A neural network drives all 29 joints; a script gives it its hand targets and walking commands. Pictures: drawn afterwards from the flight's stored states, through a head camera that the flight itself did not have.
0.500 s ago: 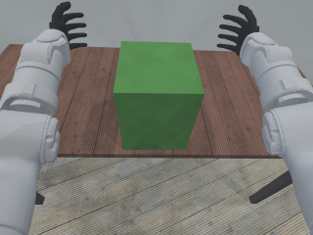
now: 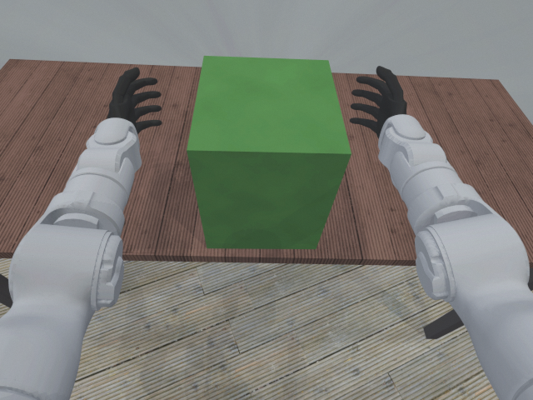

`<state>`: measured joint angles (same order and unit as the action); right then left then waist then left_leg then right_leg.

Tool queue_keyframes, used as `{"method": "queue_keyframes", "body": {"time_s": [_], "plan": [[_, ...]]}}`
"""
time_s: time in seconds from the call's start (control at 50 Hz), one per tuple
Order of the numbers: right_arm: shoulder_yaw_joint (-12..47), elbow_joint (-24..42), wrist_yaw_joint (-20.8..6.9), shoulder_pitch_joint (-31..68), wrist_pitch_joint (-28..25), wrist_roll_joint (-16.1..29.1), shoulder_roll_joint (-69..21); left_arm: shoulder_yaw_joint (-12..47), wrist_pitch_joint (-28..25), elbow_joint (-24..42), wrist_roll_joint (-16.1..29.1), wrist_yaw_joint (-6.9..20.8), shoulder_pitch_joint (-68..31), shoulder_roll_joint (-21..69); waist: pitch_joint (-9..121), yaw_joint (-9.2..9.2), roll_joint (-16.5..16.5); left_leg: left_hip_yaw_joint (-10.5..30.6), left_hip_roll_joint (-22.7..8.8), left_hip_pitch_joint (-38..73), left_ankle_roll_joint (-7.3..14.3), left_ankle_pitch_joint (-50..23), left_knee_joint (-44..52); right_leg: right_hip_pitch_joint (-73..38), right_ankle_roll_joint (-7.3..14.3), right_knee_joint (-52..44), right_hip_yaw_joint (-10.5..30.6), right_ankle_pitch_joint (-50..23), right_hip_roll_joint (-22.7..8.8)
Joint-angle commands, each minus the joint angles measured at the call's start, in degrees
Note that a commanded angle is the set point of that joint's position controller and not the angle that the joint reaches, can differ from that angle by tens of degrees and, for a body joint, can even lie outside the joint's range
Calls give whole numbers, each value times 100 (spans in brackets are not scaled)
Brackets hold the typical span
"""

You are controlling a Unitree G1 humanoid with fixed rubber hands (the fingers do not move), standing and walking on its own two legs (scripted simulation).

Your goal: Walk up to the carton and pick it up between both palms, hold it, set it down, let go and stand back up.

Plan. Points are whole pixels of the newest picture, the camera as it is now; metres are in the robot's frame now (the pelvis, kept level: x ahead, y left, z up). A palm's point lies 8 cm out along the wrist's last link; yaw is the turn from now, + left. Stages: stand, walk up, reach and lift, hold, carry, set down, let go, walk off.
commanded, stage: reach and lift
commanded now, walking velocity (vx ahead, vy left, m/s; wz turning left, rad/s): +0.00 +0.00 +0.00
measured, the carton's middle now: (264, 159) +0.48 +0.01 +0.06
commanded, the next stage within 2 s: none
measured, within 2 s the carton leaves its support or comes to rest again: neither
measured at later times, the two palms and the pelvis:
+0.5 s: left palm (138, 133) +0.46 +0.20 +0.13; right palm (375, 133) +0.46 -0.16 +0.14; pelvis -0.01 +0.01 -0.01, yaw -1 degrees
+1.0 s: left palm (165, 131) +0.47 +0.16 +0.13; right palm (358, 136) +0.46 -0.13 +0.14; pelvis +0.00 +0.02 +0.01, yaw -3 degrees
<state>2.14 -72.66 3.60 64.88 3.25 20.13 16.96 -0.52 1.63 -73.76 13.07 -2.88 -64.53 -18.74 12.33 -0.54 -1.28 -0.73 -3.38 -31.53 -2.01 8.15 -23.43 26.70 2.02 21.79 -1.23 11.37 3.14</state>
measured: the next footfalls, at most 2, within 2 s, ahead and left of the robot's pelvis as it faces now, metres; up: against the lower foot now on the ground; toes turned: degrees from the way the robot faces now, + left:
none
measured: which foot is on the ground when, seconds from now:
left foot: down 0.00-1.00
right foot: down 0.00-1.00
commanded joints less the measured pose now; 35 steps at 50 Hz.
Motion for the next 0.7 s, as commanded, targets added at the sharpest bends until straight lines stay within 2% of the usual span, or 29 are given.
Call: {"method": "queue_keyframes", "body": {"time_s": [0.0,0.08,0.16,0.22,0.28,0.42,0.54,0.62,0.68], "plan": [[-19,466,-2,2632,-399,14,877,9,-559,265,-13,35,-2751,-776,3186,18,96,-26,189,1893,-40,-1831,-361,-917,-586,222,10,-3168,-250],[157,156,-71,2544,-606,143,787,196,-910,-260,83,72,-2684,-735,2885,-16,58,-26,164,1580,18,-1552,-307,-735,-523,207,16,-2613,-285],[199,237,-133,2712,-748,218,643,462,-1226,-406,354,61,-3005,-724,3018,-23,92,-43,163,1240,88,-1195,-269,-611,-479,272,14,-2182,-358],[99,241,-183,2810,-812,193,647,612,-1311,-222,475,0,-3325,-548,3431,35,348,-49,138,1550,-29,-1346,-403,-292,-418,321,-70,-2165,-324],[-23,58,-196,2740,-836,94,763,595,-1237,-200,397,-32,-3316,-411,3573,96,525,-36,100,2013,-158,-1622,-578,135,-356,272,-141,-2145,-249],[-223,75,-118,2701,-850,-107,832,273,-1028,-162,22,-101,-3094,-319,3520,4,418,-69,99,2097,-222,-1844,-602,86,-386,225,-167,-2219,-170],[-372,216,-144,2731,-763,-344,306,-35,-1021,-23,-266,-186,-3058,165,3289,-65,284,-70,97,2097,-168,-1832,-535,69,-401,124,-123,-2055,-208],[-714,371,-93,2654,-745,-786,35,-535,-1009,179,-763,-224,-3023,299,3239,-92,179,-140,131,2023,-143,-1884,-395,-294,-441,76,-44,-2322,-238],[-1086,566,1,2543,-715,-1257,-281,-1051,-887,528,-1349,-269,-2977,471,3133,-135,131,-261,207,2003,-122,-1908,-229,-714,-509,28,-12,-2618,-221]]}}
